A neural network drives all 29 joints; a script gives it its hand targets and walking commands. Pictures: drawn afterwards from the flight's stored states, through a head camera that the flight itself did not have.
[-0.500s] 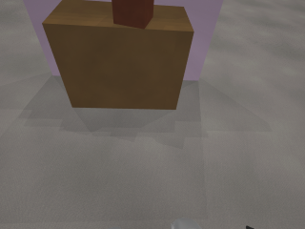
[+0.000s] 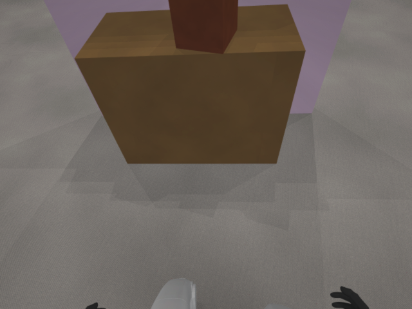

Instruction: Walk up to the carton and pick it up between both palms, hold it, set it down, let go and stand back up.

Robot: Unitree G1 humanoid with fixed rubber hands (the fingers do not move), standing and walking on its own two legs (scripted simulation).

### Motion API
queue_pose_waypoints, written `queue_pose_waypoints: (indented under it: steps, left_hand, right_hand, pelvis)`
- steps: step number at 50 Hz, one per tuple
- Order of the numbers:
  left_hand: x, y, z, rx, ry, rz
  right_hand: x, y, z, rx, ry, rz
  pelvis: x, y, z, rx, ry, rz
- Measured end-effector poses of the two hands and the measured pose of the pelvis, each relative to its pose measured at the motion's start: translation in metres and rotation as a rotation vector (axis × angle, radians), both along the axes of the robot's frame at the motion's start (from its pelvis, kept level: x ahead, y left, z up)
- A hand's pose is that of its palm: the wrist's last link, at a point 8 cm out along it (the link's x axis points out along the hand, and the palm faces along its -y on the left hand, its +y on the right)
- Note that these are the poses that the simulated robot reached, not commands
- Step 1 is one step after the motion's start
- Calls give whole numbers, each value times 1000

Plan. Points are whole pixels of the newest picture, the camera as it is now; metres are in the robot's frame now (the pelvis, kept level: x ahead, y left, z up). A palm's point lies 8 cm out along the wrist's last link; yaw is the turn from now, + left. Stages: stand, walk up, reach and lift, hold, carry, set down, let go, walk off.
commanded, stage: walk up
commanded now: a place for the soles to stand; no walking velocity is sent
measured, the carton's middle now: (205, 6) +1.12 +0.04 +0.09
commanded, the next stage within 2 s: none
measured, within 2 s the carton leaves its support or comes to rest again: neither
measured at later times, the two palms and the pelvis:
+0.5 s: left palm (98, 215) +0.34 +0.30 -0.09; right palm (330, 282) +0.19 -0.22 -0.11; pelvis +0.19 +0.06 +0.00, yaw -5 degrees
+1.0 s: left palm (86, 203) +0.39 +0.37 -0.12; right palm (269, 141) +0.57 -0.15 -0.08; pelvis +0.40 +0.10 -0.01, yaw -1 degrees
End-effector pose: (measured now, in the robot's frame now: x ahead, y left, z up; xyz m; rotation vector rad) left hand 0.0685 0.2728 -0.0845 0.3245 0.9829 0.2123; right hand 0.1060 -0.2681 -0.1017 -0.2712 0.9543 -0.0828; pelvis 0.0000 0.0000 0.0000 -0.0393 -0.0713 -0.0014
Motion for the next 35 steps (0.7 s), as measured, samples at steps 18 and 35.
queue_pose_waypoints:
  steps: [18,35]
  left_hand:
    - [144,54,-36,-111,38,-78]
    - [339,33,9,12,-154,-127]
  right_hand:
    - [122,69,17,-55,-79,-99]
    - [186,41,-42,14,182,-129]
  pelvis:
    - [138,63,-9,67,-12,-32]
    - [269,45,-18,15,-1,-44]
